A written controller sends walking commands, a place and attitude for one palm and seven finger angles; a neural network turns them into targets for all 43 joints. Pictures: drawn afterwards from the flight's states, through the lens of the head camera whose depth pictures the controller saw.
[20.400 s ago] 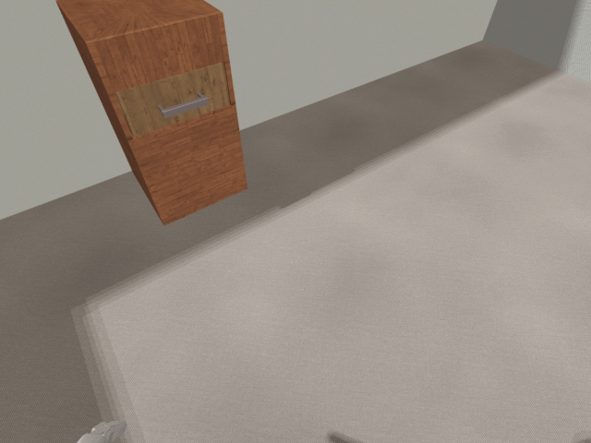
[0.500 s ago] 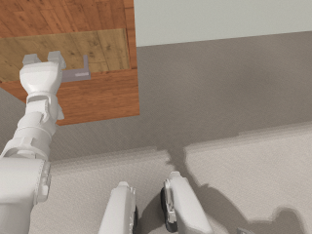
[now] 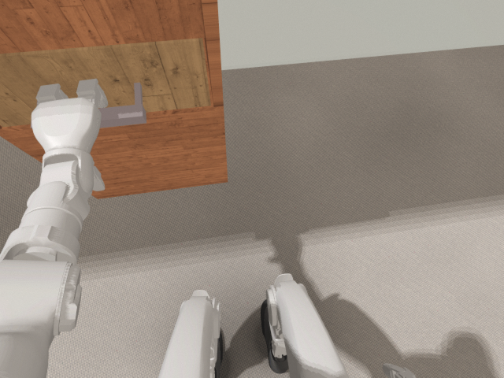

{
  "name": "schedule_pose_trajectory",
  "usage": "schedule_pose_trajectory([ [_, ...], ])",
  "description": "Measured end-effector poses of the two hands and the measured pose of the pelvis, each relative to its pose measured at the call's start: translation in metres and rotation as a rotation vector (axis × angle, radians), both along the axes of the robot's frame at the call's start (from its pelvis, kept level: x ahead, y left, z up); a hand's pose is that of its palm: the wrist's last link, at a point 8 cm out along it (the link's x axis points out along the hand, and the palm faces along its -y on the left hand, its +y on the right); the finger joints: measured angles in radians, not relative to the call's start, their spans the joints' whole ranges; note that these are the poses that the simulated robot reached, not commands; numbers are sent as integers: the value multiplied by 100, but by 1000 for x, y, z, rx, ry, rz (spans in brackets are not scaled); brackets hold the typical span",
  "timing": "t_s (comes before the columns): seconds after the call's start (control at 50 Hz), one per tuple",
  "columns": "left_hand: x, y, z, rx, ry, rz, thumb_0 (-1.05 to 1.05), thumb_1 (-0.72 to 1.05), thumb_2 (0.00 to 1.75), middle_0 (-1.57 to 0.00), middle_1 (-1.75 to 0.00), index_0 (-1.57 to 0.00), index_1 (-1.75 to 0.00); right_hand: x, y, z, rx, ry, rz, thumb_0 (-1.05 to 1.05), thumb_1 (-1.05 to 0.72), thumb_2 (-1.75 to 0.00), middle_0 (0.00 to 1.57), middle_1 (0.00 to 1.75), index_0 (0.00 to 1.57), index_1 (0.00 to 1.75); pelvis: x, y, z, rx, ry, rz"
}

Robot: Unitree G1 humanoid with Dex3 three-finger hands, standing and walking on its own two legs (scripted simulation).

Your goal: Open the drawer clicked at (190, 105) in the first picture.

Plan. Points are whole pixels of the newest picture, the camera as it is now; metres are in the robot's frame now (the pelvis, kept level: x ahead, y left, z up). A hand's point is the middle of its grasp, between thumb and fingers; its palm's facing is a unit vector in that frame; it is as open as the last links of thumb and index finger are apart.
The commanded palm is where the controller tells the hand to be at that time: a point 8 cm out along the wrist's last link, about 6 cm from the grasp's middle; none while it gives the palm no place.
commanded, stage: close the thumb around the handle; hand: left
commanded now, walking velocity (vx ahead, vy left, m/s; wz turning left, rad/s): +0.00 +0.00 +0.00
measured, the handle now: (90, 106) +0.55 +0.24 -0.04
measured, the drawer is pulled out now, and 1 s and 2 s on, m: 0.00 0.00 0.09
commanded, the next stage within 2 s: pull the drawer open in 0.76 s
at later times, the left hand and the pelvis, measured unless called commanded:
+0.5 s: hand (88, 137) +0.50 +0.25 -0.06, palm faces -0.05 -0.01 -1.00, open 8.6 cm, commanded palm +0.49 +0.24 -0.01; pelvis +0.00 +0.00 -0.01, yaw +0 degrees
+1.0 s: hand (87, 138) +0.50 +0.25 -0.06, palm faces -0.05 -0.03 -1.00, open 5.4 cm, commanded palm +0.47 +0.24 -0.01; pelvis +0.01 +0.01 +0.00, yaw -1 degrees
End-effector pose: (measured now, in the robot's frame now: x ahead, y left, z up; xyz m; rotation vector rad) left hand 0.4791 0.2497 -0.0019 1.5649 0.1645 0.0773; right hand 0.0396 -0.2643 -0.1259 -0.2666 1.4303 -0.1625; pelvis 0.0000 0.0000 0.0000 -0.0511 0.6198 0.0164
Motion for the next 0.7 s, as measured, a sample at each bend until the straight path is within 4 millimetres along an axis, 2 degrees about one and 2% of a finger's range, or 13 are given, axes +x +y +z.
schedule_pose_trajectory([
  [0.14, 3, -7, 7, -9, 23, -33, 0, -48, 31, -32, -120, -32, -121, 3, -3, 8, -17, -26, 8, 0, -91, -90, 20, 30, 20, 30, 1, -1, 4, 0, -9, 3],
  [0.24, 4, -9, 4, -10, 11, -46, 0, -36, 36, -33, -122, -33, -122, -1, -7, 7, -28, -20, 6, 0, -91, -90, 20, 30, 20, 30, 1, -1, 1, 1, -6, -3],
  [0.36, 4, -4, -7, -3, 3, -36, 0, -10, 47, -34, -124, -34, -125, -8, -7, 0, -28, 6, 3, 0, -91, -90, 20, 30, 20, 30, -1, 0, -5, 3, 9, -7],
  [0.62, 8, 2, -3, -4, 20, -10, 0, 58, 76, -39, -132, -40, -132, -9, 0, 1, -16, 11, -8, 0, -91, -90, 20, 30, 20, 30, 0, 1, -3, -2, 10, -3],
  [0.7, 8, 2, -4, -14, 41, -21, 0, 72, 82, -40, -133, -41, -134, -7, 0, 4, -20, 8, -7, 0, -91, -90, 20, 30, 20, 30, 1, 2, -1, -5, 7, -4],
])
